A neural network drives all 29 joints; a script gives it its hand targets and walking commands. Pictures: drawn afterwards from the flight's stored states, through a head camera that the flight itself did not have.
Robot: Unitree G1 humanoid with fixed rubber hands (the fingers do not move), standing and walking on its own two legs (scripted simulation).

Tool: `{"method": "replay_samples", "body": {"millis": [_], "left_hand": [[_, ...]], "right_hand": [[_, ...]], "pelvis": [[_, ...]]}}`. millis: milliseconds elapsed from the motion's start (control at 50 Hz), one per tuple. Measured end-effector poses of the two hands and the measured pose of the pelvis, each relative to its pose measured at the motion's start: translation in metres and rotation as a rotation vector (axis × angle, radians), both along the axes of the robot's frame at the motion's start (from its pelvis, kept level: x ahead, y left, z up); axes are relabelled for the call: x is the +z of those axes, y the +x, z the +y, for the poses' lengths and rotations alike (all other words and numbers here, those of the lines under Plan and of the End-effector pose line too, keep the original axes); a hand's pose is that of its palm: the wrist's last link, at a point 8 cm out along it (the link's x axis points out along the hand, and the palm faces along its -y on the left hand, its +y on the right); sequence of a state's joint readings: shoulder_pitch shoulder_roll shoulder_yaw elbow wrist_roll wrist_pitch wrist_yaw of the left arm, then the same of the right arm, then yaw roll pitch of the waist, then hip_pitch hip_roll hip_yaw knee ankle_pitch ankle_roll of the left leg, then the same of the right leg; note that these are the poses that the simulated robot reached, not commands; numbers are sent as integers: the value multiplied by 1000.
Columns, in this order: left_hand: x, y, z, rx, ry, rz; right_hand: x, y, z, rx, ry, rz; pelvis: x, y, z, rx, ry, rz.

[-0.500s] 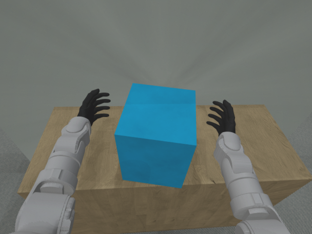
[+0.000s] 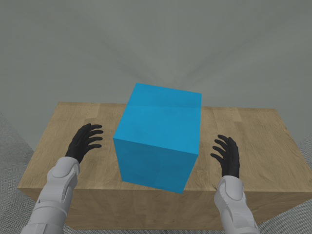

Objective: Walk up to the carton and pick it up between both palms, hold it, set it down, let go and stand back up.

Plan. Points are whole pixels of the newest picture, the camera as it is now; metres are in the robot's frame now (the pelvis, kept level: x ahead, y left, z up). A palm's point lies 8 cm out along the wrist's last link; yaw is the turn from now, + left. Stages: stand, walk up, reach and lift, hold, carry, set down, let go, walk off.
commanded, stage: set down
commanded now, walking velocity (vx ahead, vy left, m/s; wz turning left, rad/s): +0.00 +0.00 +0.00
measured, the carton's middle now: (159, 139) +0.38 +0.01 -0.02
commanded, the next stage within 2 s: let go in 1.86 s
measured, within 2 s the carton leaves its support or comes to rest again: neither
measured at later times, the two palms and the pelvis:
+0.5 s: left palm (66, 189) +0.22 +0.25 -0.01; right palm (226, 201) +0.20 -0.16 -0.01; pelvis +0.01 +0.01 +0.00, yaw +0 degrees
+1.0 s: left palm (70, 205) +0.19 +0.23 -0.04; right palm (234, 210) +0.19 -0.18 -0.04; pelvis +0.02 +0.00 +0.00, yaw +0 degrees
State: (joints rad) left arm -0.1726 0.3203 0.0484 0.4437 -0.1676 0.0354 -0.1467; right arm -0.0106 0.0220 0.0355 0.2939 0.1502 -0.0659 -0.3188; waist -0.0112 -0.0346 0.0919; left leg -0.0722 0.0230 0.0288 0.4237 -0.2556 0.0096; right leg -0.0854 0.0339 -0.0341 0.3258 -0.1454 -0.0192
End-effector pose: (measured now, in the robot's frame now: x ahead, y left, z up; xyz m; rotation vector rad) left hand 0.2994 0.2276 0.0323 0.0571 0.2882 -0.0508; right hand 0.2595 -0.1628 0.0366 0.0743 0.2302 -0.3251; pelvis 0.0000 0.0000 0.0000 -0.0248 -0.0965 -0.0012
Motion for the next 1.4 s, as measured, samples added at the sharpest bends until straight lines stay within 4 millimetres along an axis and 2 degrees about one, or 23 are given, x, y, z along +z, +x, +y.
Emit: {"method": "replay_samples", "body": {"millis": [240, 460, 600, 740, 1060, 1400], "left_hand": [[-21, -34, 13, -12, 20, 27], [-43, -71, 17, -15, 6, 47], [-50, -88, 18, -13, 13, 68], [-55, -96, 18, -4, 25, 103], [-75, -109, 4, 26, 37, 226], [-84, -118, 6, 71, 84, 332]], "right_hand": [[-32, -31, 6, -12, -2, 49], [-42, -56, 7, -3, -25, 43], [-53, -65, 8, 4, -21, 74], [-61, -64, 4, 36, -30, 95], [-79, -75, -26, 79, -52, 216], [-91, -78, -38, 150, -70, 291]], "pelvis": [[-2, 4, 4, 8, -4, -1], [-3, 7, 8, 5, -10, -4], [-4, 8, 10, 5, -11, -8], [-4, 12, 11, 4, -9, -9], [-2, 24, -2, 6, 2, -11], [0, 24, -10, 5, 12, 2]]}}
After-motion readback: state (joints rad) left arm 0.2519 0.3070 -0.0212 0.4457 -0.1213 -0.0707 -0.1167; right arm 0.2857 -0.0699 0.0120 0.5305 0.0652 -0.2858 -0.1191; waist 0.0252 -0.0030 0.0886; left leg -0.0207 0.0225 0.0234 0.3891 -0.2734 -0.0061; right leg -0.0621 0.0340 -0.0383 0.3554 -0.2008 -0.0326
